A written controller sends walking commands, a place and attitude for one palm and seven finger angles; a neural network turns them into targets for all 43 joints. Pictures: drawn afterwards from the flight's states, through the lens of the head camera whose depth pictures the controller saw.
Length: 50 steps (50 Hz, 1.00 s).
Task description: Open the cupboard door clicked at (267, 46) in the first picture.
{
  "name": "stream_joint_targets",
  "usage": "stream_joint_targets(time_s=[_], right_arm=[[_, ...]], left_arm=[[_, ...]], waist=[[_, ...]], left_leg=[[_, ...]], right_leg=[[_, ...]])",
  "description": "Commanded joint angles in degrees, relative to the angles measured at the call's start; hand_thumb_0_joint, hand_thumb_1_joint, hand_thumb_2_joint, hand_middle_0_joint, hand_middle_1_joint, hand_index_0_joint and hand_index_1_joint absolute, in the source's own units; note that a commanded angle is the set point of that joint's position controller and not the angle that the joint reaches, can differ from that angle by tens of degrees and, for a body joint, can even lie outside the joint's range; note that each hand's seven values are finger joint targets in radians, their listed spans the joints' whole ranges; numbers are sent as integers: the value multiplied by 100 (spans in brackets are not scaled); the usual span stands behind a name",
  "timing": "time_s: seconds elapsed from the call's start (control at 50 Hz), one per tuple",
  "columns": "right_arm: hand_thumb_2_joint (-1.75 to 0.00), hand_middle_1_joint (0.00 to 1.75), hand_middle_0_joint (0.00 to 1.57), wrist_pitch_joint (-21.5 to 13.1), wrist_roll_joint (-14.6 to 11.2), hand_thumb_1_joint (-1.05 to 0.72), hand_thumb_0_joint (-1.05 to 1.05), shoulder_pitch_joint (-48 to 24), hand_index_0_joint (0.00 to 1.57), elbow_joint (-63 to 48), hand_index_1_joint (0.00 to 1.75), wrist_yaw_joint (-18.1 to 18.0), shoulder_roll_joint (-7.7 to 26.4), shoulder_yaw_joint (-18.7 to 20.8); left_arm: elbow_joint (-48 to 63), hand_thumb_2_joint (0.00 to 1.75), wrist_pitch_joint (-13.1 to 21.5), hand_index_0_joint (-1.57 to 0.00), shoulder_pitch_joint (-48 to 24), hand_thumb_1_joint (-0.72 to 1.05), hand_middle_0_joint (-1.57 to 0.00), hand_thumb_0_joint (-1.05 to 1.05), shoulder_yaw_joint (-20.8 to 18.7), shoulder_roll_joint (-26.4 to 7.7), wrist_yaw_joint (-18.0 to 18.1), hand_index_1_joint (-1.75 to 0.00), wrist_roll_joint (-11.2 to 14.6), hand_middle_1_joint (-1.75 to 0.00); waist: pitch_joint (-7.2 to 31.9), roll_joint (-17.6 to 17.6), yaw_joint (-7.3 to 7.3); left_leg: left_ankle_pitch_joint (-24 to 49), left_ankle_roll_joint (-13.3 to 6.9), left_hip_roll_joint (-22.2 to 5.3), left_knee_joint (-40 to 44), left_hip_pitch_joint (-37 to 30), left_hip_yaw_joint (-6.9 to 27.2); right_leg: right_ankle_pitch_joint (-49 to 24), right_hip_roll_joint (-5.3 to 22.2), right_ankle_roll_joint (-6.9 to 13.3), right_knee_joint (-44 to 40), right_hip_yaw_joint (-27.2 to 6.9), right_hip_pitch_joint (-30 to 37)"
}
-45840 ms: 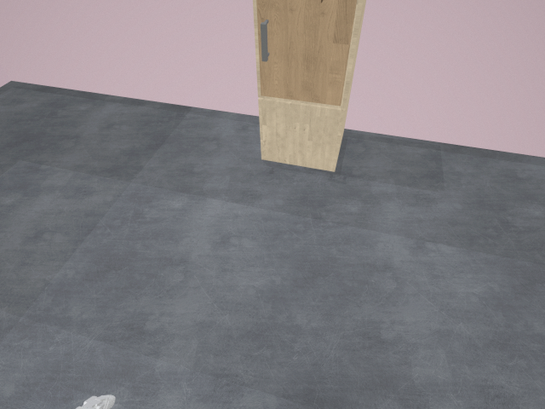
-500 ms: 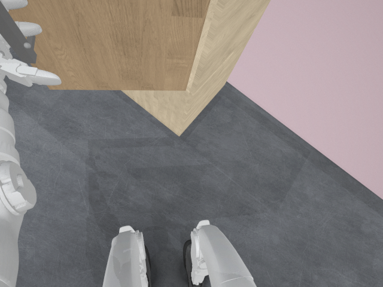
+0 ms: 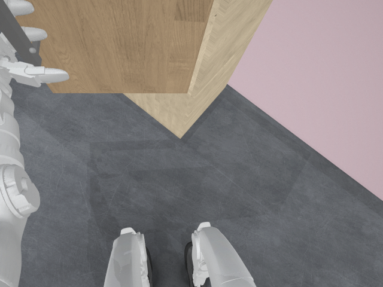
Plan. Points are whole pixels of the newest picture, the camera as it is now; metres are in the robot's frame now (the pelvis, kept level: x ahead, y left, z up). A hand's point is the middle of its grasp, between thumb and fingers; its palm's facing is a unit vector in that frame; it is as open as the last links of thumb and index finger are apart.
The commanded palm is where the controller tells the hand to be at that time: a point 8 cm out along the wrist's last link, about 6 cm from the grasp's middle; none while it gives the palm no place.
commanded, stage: close the thumb around the handle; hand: left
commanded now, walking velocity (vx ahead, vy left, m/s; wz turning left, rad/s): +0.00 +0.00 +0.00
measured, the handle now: (17, 25) +0.59 +0.26 +0.05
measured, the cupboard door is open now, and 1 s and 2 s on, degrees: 43 53 87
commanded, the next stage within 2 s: pull the door open along its arc in 0.50 s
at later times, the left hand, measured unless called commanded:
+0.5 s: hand (32, 50) +0.55 +0.24 +0.05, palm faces +0.05 -1.00 -0.02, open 5.5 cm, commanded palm +0.53 +0.25 +0.05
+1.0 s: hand (35, 81) +0.48 +0.23 +0.05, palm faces +0.01 -1.00 -0.03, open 5.7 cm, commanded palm +0.42 +0.26 +0.05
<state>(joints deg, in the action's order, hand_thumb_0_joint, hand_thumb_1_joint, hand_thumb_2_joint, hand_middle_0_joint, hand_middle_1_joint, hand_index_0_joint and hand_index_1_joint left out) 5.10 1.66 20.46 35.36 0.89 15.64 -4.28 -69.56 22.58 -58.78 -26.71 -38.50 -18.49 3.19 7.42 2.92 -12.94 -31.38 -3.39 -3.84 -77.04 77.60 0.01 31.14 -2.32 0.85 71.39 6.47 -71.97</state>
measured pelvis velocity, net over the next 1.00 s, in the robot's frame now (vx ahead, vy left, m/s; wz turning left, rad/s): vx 0.02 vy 0.00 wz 0.00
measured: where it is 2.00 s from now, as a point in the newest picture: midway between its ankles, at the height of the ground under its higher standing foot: (170, 281)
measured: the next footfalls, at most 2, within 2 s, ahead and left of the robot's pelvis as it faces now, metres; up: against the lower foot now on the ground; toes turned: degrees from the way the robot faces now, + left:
none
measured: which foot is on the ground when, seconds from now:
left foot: down 0.00-1.00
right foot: down 0.00-1.00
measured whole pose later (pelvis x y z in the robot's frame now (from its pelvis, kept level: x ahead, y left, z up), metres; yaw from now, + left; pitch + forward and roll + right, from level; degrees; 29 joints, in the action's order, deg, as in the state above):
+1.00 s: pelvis +0.02 +0.00 +0.02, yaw +0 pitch +28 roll -4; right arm 6.2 -0.7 20.1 33.3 1.7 15.0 -2.3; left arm -52.6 24.0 -37.4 -25.3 -28.6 -19.8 9.8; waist 8.7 2.5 -9.2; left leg -31.1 -3.2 -3.8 -71.2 68.7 -2.3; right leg 30.8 -2.5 0.7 66.9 3.9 -64.6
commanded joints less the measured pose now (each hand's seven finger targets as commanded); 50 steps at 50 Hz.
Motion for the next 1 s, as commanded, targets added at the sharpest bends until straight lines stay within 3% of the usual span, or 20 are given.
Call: stream_joint_targets(time_s=[0.0, 0.18, 0.22, 0.28, 0.32, 0.34, 0.36, 0.4, 0.46, 0.48, 0.5, 0.56, 0.58, 0.6, 0.62, 0.66, 0.76, 0.84, 0.92, 0.98], right_arm=[[-90, 30, 20, 24, 9, -90, 0, 1275, 20, -77, 30, -53, 1227, 427], [-90, 30, 20, 12, 33, -90, 0, 1312, 20, -52, 30, -50, 1231, 448], [-90, 30, 20, 12, 31, -90, 0, 1310, 20, -15, 30, -54, 1227, 440], [-90, 30, 20, 9, 40, -90, 0, 1320, 20, -27, 30, -55, 1234, 447], [-90, 30, 20, 13, 30, -90, 0, 1294, 20, -23, 30, -55, 1230, 443], [-90, 30, 20, -1, 32, -90, 0, 1304, 20, -11, 30, -46, 1207, 444], [-90, 30, 20, 17, 37, -90, 0, 1313, 20, 6, 30, -56, 1238, 442], [-90, 30, 20, 19, 36, -90, 0, 1306, 20, -4, 30, -59, 1227, 441], [-90, 30, 20, 14, 39, -90, 0, 1332, 20, -4, 30, -55, 1228, 465], [-90, 30, 20, 6, 43, -90, 0, 1317, 20, 6, 30, -45, 1206, 472], [-90, 30, 20, 22, 40, -90, 0, 1328, 20, 17, 30, -47, 1219, 476], [-90, 30, 20, 5, 43, -90, 0, 1321, 20, 32, 30, -37, 1197, 487], [-90, 30, 20, 11, 43, -90, 0, 1327, 20, 40, 30, -41, 1208, 499], [-90, 30, 20, 20, 34, -90, 0, 1313, 20, 32, 30, -56, 1242, 473], [-90, 30, 20, 13, 17, -90, 0, 1278, 20, -11, 30, -68, 1237, 440], [-90, 30, 20, 14, -3, -90, 0, 1243, 20, -84, 30, -59, 1189, 431], [-90, 30, 20, 29, -68, -90, 0, 1130, 20, -243, 30, -29, 1162, 501], [-90, 30, 20, 27, -141, -90, 0, 999, 20, -396, 30, 1, 1106, 555], [-90, 30, 20, 10, -238, -90, 0, 754, 20, -604, 30, 37, 1022, 623], [-90, 30, 20, -39, -284, -90, 0, 550, 20, -730, 30, 77, 951, 680]], left_arm=[[1108, 56, 337, -34, -2353, 12, -34, 0, -64, -1391, -31, -127, 126, -127], [1285, 78, 378, -38, -2544, 62, -38, 0, 65, -1231, 29, -132, 89, -132], [1153, 83, 341, -39, -2593, 73, -39, 0, 139, -1160, 33, -133, 80, -133], [1315, 90, 397, -40, -2591, 90, -40, 0, 69, -1248, 24, -135, 92, -135], [1224, 90, 374, -40, -2490, 90, -40, 0, 82, -1232, 21, -135, 87, -135], [1247, 90, 396, -40, -2601, 90, -40, 0, 209, -1063, 5, -135, 103, -135], [1194, 90, 387, -40, -2541, 90, -40, 0, 75, -1242, 17, -135, 83, -135], [1193, 90, 367, -40, -2623, 90, -40, 0, 177, -1141, 22, -135, 90, -135], [1363, 90, 426, -40, -2505, 90, -40, 0, 126, -1161, 8, -135, 106, -135], [1402, 90, 425, -40, -2554, 90, -40, 0, 208, -1028, -6, -135, 136, -135], [1338, 90, 421, -40, -2431, 90, -40, 0, 107, -1137, 2, -135, 123, -135], [1537, 90, 480, -40, -2576, 90, -40, 0, 226, -982, 8, -135, 153, -135], [1563, 90, 498, -40, -2482, 90, -40, 0, 109, -1130, 20, -135, 142, -135], [1348, 90, 471, -40, -2334, 90, -40, 0, -188, -1532, 38, -135, 110, -135], [1253, 90, 442, -40, -2251, 90, -40, 0, -247, -1686, 22, -135, 86, -135], [1287, 90, 453, -40, -1884, 90, -40, 0, -161, -1466, -66, -135, 157, -135], [1711, 90, 492, -40, -991, 90, -40, 0, -233, -1310, -197, -135, 346, -135], [2113, 90, 490, -40, -56, 90, -40, 0, -241, -1036, -236, -135, 538, -135], [2699, 90, 441, -40, 1135, 90, -40, 0, -48, -483, -246, -135, 762, -135], [3243, 90, 496, -40, 2051, 90, -40, 0, 188, 44, -192, -135, 934, -135]], waist=[[3178, 1180, -98], [3424, 1357, -99], [3212, 1249, -185], [3436, 1376, -112], [3320, 1320, -110], [3303, 1395, -164], [3290, 1393, -115], [3214, 1300, -189], [3502, 1496, -82], [3494, 1473, -119], [3418, 1331, -80], [3526, 1446, -100], [3583, 1487, -44], [3456, 1285, 2], [3328, 1203, 8], [3368, 1196, 87], [3562, 1217, 347], [3484, 857, 530], [3294, 408, 709], [3096, 384, 825]], left_leg=[[2935, 170, 5, 704, -3652, 770], [3054, 220, -10, 738, -3986, 897], [2894, 206, -11, 741, -3846, 881], [3039, 213, -4, 738, -3982, 883], [2920, 212, -9, 764, -3921, 871], [2963, 202, 1, 740, -3961, 881], [3013, 230, -20, 750, -3972, 902], [2954, 204, -6, 757, -3910, 887], [3268, 247, -16, 757, -4190, 921], [3284, 236, -8, 738, -4194, 899], [3190, 234, -12, 759, -4112, 889], [3327, 233, -6, 753, -4237, 895], [3373, 248, -10, 767, -4286, 889], [3212, 217, 3, 752, -4017, 826], [3046, 174, 30, 728, -3700, 734], [3134, 157, 50, 762, -3681, 680], [3554, 204, 43, 881, -3993, 656], [3467, 162, 103, 1023, -3837, 522], [3284, 149, 180, 1224, -3582, 362], [3381, 181, 193, 1336, -3705, 273]], right_leg=[[-1782, -181, 86, -738, -272, 583], [-1697, -170, 106, -698, -233, 380], [-1645, -171, 96, -732, -226, 339], [-1709, -170, 107, -720, -244, 409], [-1646, -174, 109, -745, -238, 405], [-1659, -173, 116, -727, -242, 309], [-1665, -168, 120, -706, -217, 310], [-1672, -176, 104, -753, -234, 354], [-1774, -165, 122, -718, -231, 359], [-1814, -169, 110, -741, -234, 379], [-1783, -176, 112, -765, -238, 446], [-1862, -172, 111, -759, -239, 456], [-1872, -174, 119, -763, -242, 498], [-1881, -183, 112, -787, -277, 656], [-1914, -187, 100, -784, -319, 836], [-2061, -188, 98, -777, -325, 1013], [-2310, -170, 92, -780, -316, 1225], [-2526, -175, 72, -885, -360, 1700], [-2744, -165, 33, -1017, -366, 2233], [-2827, -142, 27, -1076, -363, 2297]])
